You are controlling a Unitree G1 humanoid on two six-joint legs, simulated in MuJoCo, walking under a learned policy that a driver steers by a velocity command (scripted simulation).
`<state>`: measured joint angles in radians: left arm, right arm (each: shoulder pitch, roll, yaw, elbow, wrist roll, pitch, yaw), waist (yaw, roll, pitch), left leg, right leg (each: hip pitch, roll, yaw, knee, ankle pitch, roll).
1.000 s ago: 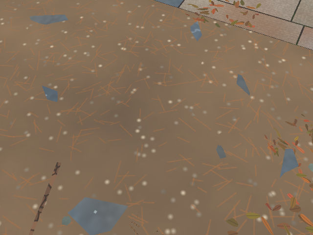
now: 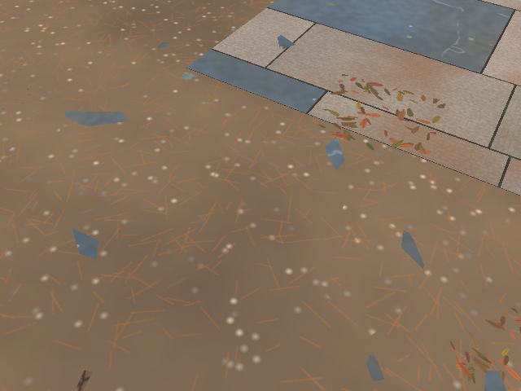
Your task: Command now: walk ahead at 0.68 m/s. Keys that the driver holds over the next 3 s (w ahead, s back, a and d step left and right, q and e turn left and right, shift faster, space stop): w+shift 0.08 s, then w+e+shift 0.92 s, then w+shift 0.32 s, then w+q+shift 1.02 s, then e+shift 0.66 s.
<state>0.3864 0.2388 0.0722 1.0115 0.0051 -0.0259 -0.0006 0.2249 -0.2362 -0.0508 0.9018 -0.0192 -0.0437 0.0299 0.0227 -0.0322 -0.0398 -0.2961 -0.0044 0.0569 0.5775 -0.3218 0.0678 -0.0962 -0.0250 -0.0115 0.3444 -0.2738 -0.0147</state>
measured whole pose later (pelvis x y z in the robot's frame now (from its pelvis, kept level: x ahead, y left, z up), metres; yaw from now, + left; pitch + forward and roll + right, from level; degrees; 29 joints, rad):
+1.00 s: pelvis +0.73 -0.18 -0.03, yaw -43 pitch +2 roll +2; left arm 0.38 0.35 0.09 0.85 -0.01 -0.06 0.00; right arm 0.04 -0.26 -0.01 0.65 -0.06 -0.09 -0.01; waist 0.09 -0.03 0.05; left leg -0.50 0.02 0.02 0.62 -0.17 -0.02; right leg -0.16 0.13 0.17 1.14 -0.39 -0.13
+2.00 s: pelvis +1.38 -0.84 -0.02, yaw -25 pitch -1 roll +1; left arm 0.07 0.20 -0.04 0.65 0.07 -0.09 0.00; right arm 0.43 -0.32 -0.07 0.89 -0.01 -0.02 0.01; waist -0.05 0.01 0.03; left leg -0.23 -0.24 0.00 0.51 -0.26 0.20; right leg -0.59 -0.10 0.13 1.30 -0.35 0.04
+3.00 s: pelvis +1.93 -1.11 -0.02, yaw -24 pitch +0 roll +1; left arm 0.18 0.30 0.08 0.67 0.02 0.08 -0.05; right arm 0.20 -0.28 -0.05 0.72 -0.02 -0.02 -0.02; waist 0.00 0.01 0.06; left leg -0.27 0.13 0.28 0.57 -0.27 -0.01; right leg -0.45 -0.05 -0.08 0.74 -0.27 -0.01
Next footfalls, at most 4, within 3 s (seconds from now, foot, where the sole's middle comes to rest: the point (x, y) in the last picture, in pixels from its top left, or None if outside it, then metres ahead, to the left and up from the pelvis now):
0.50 right None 0.45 -0.10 -0.78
0.94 left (322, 270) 0.93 -0.16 -0.78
1.38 right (464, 252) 1.02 -0.63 -0.78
1.82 left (497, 171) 1.42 -0.86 -0.78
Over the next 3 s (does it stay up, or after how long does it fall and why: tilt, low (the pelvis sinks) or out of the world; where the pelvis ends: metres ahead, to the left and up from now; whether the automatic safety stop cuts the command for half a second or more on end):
stays up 1.93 -1.11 -0.02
